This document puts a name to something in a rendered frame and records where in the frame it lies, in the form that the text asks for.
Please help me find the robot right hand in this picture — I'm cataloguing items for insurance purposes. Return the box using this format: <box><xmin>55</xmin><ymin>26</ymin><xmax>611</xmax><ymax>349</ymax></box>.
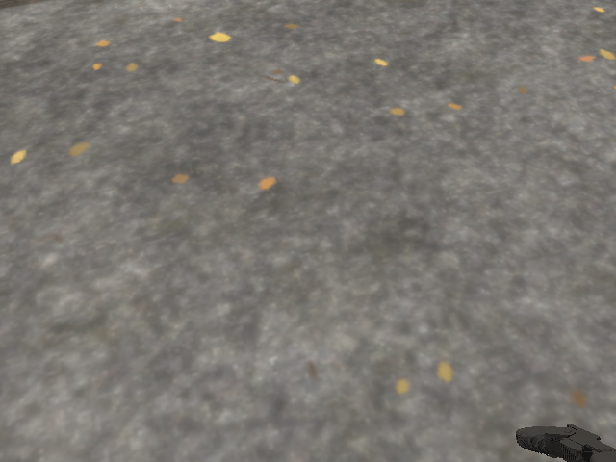
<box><xmin>516</xmin><ymin>424</ymin><xmax>616</xmax><ymax>462</ymax></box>

